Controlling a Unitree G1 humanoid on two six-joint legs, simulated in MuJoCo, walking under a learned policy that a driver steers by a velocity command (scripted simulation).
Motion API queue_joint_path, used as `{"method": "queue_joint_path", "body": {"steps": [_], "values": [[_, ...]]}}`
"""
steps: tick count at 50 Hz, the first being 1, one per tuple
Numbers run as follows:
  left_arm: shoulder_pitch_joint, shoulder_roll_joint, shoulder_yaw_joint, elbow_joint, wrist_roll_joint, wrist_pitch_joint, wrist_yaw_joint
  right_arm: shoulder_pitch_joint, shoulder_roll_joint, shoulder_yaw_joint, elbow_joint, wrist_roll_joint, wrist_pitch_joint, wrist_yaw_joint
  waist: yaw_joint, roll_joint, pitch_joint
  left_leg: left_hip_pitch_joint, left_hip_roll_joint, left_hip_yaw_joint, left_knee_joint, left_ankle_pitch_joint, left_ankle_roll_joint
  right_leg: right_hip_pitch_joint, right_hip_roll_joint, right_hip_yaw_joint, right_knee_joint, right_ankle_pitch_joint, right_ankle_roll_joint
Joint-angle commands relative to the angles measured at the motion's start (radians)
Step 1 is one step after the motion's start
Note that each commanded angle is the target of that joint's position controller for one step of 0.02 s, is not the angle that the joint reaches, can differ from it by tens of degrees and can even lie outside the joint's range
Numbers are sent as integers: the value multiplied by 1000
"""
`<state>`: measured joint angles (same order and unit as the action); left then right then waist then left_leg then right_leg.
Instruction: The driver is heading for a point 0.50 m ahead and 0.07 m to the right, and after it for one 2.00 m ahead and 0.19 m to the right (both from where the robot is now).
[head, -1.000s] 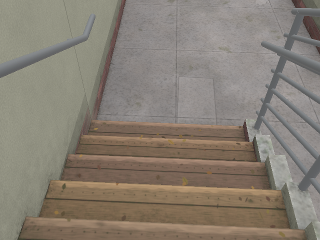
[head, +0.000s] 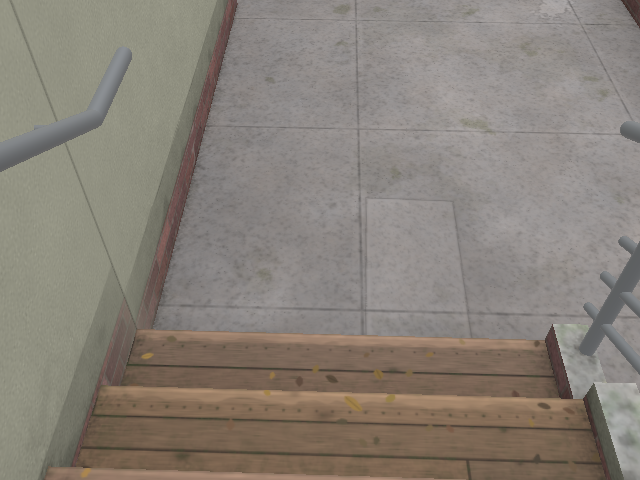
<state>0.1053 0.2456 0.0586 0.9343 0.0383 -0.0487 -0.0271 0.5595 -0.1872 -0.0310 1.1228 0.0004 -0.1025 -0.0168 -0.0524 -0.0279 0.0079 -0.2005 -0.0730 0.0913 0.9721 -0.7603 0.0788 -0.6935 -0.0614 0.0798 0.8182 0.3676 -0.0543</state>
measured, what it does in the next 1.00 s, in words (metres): goes down: right foot 0.16 m lower, then left foot 0.16 m lower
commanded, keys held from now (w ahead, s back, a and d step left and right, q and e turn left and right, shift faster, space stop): w+shift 1.00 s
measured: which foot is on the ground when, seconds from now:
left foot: down 0.00-0.10, up 0.12-0.46, down 0.48-0.84, up 0.86-1.00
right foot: up 0.00-0.10, down 0.12-0.48, up 0.50-0.82, down 0.84-1.00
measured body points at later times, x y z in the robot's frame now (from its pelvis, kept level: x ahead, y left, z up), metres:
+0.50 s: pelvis +0.45 +0.00 -0.24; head +0.44 +0.01 +0.21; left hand +0.32 +0.24 -0.39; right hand +0.60 -0.24 -0.36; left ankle +0.52 +0.07 -0.97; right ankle +0.22 -0.10 -0.74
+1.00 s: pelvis +0.88 -0.01 -0.46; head +0.87 -0.01 -0.01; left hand +0.81 +0.23 -0.61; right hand +0.98 -0.27 -0.58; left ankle +0.93 +0.15 -1.07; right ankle +0.81 -0.08 -1.15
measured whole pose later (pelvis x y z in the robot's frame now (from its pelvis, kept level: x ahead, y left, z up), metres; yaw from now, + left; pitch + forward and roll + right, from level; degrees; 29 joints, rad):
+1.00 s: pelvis +0.88 -0.01 -0.46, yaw +0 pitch -2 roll -1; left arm 0.47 0.21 0.03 1.08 0.03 -0.09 -0.01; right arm 0.20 -0.22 -0.06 0.94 -0.05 -0.04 -0.01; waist 0.02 0.01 0.00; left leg -0.71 0.01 -0.14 1.37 -0.26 0.08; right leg -0.25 0.08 -0.08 0.84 -0.57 -0.09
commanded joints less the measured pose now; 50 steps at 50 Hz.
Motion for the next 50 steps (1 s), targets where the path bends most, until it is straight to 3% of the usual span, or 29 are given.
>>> {"method": "queue_joint_path", "body": {"steps": [1, 2, 3, 5, 6, 7, 9, 11, 13, 15, 17, 18, 21, 23, 24, 25, 27, 28, 30, 32, 35, 38, 40, 41, 42, 43, 44, 48, 50], "values": [[-77, 9, -18, -66, -15, 5, -11, -125, -136, -21, -106, -3, -13, -9, 17, 96, 137, -389, 176, -204, -258, 453, 97, 380, 50, -152, -149, 54, -11], [-91, 12, -22, -77, -37, 15, 3, -82, -127, -25, -86, -22, -3, -11, -12, 116, 175, -322, 178, -181, -197, 526, 94, 378, 61, -199, -205, -36, -14], [96, 31, -5, -34, -4, 22, 18, -91, -125, -19, -81, -34, 1, -11, 71, 137, 90, -320, 202, -159, -10, 720, 96, 559, 84, -242, -36, 24, -51], [710, 156, 49, 159, 0, 22, 39, -235, -203, -38, -90, -31, 8, -9, 411, 5, -94, -346, 144, -87, 710, 1190, 56, 974, 66, -199, -211, -158, -124], [640, 162, 47, 127, 0, 4, 12, -278, -133, -43, -100, -32, 26, -32, 403, -179, 61, -515, -60, -69, 1235, 209, 73, 895, -86, 16, -524, -197, -194], [538, 145, 9, 113, 9, -23, 4, -188, -26, -19, -189, 19, 8, -56, 173, -257, 43, -798, -64, -260, 1213, 59, 92, 1043, -211, 136, -54, 655, -107], [511, 107, 13, 125, -11, -23, 4, -87, -105, -38, -128, -29, 18, -37, 107, 24, -19, -934, 54, -262, 864, 232, 104, 1005, -251, 250, -159, -71, -169], [406, 42, -15, 111, -3, -48, 23, -238, -92, -40, -157, -73, 39, -21, 72, -23, 58, -979, 120, -314, 665, 360, 35, 713, -286, 408, -174, -403, -220], [300, 59, -31, 79, -9, -65, 41, -390, -57, -28, -237, -52, 74, 17, 0, -17, 200, -623, 137, -204, 166, 580, -50, 176, -190, 268, -311, -492, -215], [298, 176, 5, 64, -4, -75, 46, -268, -86, -33, -172, -58, 83, 38, -27, -32, 103, -294, 76, -51, 198, 782, -46, 35, -153, 184, -246, -469, -192], [269, 33, -23, 81, -57, -108, 55, -371, -58, -14, -196, -23, 37, 54, -32, 63, 119, -155, 128, -79, -215, 1412, -20, -31, -8, 24, -135, -818, -124], [272, 66, -19, 71, -67, -105, 55, -433, -54, -9, -205, -18, 31, 62, 24, 23, 118, -92, 97, -25, -288, 1392, -19, 21, -3, 6, -153, -756, -111], [412, 49, -20, 131, -11, -48, 56, -518, -86, -10, -268, -11, 52, 36, 129, -63, 163, -97, 77, 52, -400, 1048, 2, 278, -39, 13, 30, -428, -127], [313, 121, -8, 125, 10, -35, 52, 83, -178, -57, -92, -22, 64, 14, -164, -62, -82, 367, 26, 99, -307, 1072, 69, 292, -49, -67, 608, 125, -109], [223, 106, 6, 113, -13, -27, 68, 210, -239, -81, -57, -40, 57, 25, -295, 73, -45, 468, 189, -172, -584, 960, 190, 126, 80, -49, 1185, -313, -78], [309, 19, -4, 81, -47, -47, 86, 166, -240, -64, -57, -47, 42, 37, -162, 257, -50, 611, 310, -236, -223, 1444, 119, -190, 182, 34, 1367, -1138, -102], [392, 62, 8, 70, -21, -38, 85, 44, -185, -53, -74, -25, 39, 49, -18, 78, -23, 500, 390, -411, -342, 1053, 137, -351, 76, 73, 1026, -896, -123], [313, 59, 10, 33, -6, -36, 80, -30, -187, -53, -79, -23, 25, 31, 13, 124, -10, 361, 452, -552, -413, 548, 208, -405, 43, 112, 886, -808, -92], [160, 54, 18, -3, 24, 7, 45, -124, -69, 0, -98, -20, 3, 19, 81, 16, 165, -149, 366, -481, -470, 523, 188, -234, -10, 120, 501, -625, 11], [226, 19, 13, 13, 31, 36, 25, -183, -200, -34, -117, -56, -11, 9, 132, 104, 146, -399, 311, -377, -444, 690, 193, 59, 9, -4, 385, -408, 48], [165, -3, -6, 12, -10, -8, -19, -252, -108, -14, -133, 29, -47, -9, 152, 45, 78, -604, 131, -164, -348, 312, 89, 476, 37, -113, -40, 300, 21], [-22, 20, -19, -66, -19, 17, -2, -143, -131, -27, -114, 5, -20, -6, 32, 133, 163, -385, 169, -170, -239, 538, 87, 401, 57, -166, -178, 46, -5], [313, 82, 12, 33, 10, 30, 30, -159, -142, -24, -117, -25, -10, 7, 161, 111, 19, -290, 168, -90, 138, 960, 74, 654, 113, -248, -49, -44, -73], [620, 137, 46, 125, 1, 40, 38, -208, -181, -36, -115, -38, 1, 9, 331, 73, -90, -316, 170, -92, 459, 1264, 64, 905, 105, -217, -118, -171, -92], [662, 159, 52, 98, 10, 15, 18, -280, -187, -53, -115, -29, 25, -21, 434, -95, 30, -357, -4, -63, 1080, 775, 61, 837, -22, -48, -576, -267, -191], [640, 171, 38, 133, -5, -11, 3, -307, -49, -27, -171, -16, 26, -35, 309, -217, 70, -741, -104, -157, 1317, 19, 94, 992, -133, 52, -188, 354, -141], [583, 153, 15, 98, -4, -30, -2, -134, -64, -22, -221, 20, 11, -38, 148, -143, -30, -866, -18, -290, 1013, 182, 131, 1094, -248, 208, -116, 451, -109], [329, 42, -24, 72, -7, -72, 21, -361, -118, -41, -245, -69, 64, 4, 20, 58, 145, -771, 129, -301, 317, 515, -22, 379, -232, 348, -344, -554, -209], [248, 155, 1, 44, -2, -79, 45, -391, -102, -32, -242, -67, 81, 31, -8, -3, 177, -400, 119, -157, 68, 727, -66, 68, -155, 219, -348, -468, -210]]}}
